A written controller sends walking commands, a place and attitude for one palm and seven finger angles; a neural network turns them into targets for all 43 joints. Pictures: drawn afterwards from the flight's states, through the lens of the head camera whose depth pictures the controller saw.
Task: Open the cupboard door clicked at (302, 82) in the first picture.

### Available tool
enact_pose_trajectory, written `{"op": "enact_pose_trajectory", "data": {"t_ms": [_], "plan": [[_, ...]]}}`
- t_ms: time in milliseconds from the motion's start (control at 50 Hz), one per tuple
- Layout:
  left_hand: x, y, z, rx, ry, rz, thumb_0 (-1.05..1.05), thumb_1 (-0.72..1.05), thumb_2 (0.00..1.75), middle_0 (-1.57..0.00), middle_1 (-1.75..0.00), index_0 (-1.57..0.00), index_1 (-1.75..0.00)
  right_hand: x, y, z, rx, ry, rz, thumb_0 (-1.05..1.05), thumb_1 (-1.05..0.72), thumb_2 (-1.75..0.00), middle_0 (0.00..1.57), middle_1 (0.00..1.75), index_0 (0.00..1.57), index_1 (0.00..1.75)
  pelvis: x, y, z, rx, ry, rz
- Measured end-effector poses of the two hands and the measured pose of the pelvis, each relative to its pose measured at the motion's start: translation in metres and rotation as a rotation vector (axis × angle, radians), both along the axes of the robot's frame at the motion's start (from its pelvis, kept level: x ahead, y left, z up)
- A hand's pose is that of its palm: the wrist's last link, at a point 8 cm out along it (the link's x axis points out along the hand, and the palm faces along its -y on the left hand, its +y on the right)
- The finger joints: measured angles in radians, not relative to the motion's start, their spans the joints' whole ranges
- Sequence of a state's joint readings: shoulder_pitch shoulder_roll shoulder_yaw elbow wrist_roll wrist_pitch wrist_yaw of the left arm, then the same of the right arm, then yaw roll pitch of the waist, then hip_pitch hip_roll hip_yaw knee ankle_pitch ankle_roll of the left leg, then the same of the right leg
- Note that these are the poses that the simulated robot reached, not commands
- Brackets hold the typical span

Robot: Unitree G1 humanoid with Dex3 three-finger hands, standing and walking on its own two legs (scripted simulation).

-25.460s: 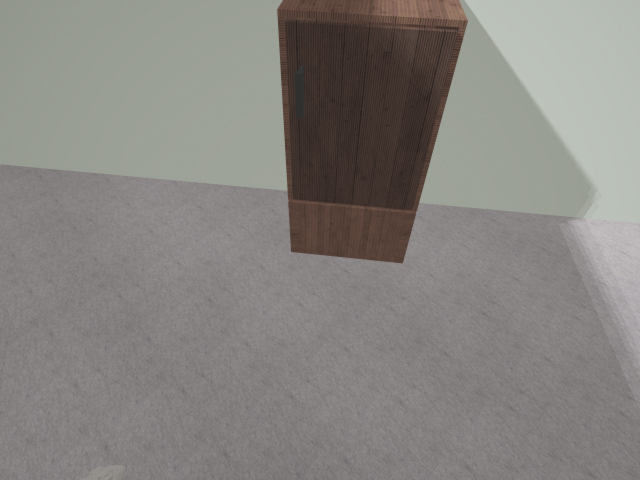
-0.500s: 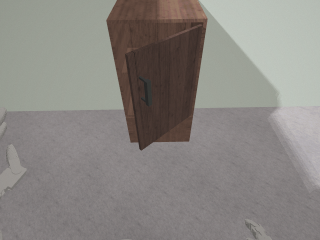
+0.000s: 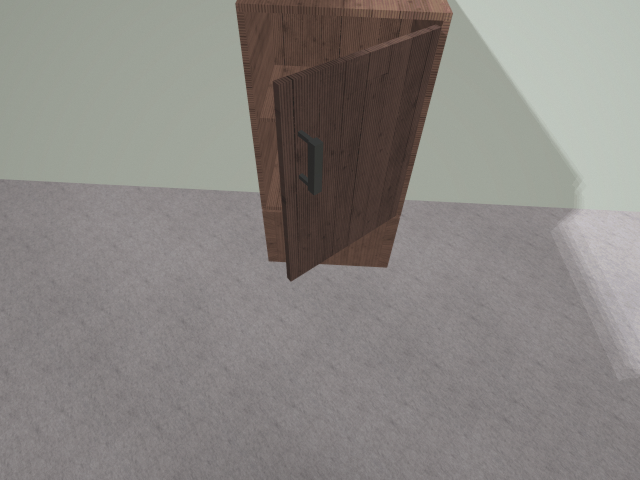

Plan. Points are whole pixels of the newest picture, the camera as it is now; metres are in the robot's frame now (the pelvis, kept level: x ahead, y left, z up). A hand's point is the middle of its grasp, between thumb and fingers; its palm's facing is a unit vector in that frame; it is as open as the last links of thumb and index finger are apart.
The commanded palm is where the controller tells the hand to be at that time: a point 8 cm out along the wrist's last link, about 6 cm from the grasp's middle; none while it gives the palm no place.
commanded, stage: let the arm hang, fingers relaxed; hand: left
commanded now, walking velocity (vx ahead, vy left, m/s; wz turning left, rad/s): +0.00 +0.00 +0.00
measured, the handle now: (309, 162) +0.69 +0.07 -0.02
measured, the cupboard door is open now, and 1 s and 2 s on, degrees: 42 42 42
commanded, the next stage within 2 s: look to check the result in 0.70 s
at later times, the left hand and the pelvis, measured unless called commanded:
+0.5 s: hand out of the picture +0.01 +0.19 -0.17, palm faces +0.00 -0.98 -0.19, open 7.3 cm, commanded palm none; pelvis +0.00 +0.03 +0.01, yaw -1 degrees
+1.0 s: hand out of the picture +0.01 +0.20 -0.17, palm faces -0.01 -0.98 -0.19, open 7.4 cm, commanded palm none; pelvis +0.01 +0.03 +0.01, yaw -2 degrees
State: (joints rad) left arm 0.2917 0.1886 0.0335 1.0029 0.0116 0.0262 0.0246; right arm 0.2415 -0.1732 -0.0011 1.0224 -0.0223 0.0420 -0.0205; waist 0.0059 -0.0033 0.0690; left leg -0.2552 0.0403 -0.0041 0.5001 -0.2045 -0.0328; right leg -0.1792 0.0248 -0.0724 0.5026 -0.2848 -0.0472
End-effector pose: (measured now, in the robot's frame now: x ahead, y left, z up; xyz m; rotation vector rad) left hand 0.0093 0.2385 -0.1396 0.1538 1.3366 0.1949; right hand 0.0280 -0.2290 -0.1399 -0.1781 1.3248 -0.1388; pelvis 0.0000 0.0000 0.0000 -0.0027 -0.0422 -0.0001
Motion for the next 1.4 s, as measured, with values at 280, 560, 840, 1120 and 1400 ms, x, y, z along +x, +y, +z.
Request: {"op": "enact_pose_trajectory", "data": {"t_ms": [280, 560, 840, 1120, 1400], "plan": [[-0.038, 0.012, 0.006, -0.002, 0.157, -0.004, 0.00, 0.92, 0.90, -0.20, -0.30, -0.20, -0.30, -0.063, 0.031, -0.003, 0.044, 0.172, -0.063, 0.00, -0.92, -0.90, 0.20, 0.29, 0.20, 0.30, 0.000, 0.017, 0.008, 0.002, 0.004, -0.014], [0.004, 0.008, 0.000, -0.029, 0.051, -0.043, 0.01, 0.93, 0.90, -0.20, -0.30, -0.20, -0.30, -0.055, 0.060, -0.006, 0.084, 0.119, -0.094, 0.01, -0.92, -0.90, 0.20, 0.29, 0.20, 0.30, 0.001, 0.027, 0.007, 0.006, 0.006, -0.026], [-0.003, 0.011, 0.000, -0.036, 0.094, -0.041, 0.00, 0.91, 0.90, -0.20, -0.30, -0.20, -0.30, -0.048, 0.054, -0.003, 0.056, 0.120, -0.100, 0.00, -0.91, -0.90, 0.20, 0.29, 0.20, 0.30, 0.006, 0.032, 0.007, 0.008, 0.013, -0.033], [0.004, 0.011, 0.001, -0.036, 0.094, -0.045, 0.00, 0.91, 0.90, -0.20, -0.30, -0.20, -0.30, -0.028, 0.045, -0.001, 0.038, 0.092, -0.087, 0.00, -0.91, -0.90, 0.20, 0.29, 0.20, 0.30, 0.013, 0.031, 0.008, 0.008, 0.014, -0.035], [0.026, 0.014, 0.004, -0.017, 0.059, -0.057, 0.00, 0.91, 0.90, -0.20, -0.30, -0.20, -0.30, -0.016, 0.037, -0.001, 0.034, 0.081, -0.079, 0.00, -0.91, -0.90, 0.20, 0.29, 0.20, 0.30, 0.021, 0.026, 0.009, 0.009, 0.018, -0.034]]}}
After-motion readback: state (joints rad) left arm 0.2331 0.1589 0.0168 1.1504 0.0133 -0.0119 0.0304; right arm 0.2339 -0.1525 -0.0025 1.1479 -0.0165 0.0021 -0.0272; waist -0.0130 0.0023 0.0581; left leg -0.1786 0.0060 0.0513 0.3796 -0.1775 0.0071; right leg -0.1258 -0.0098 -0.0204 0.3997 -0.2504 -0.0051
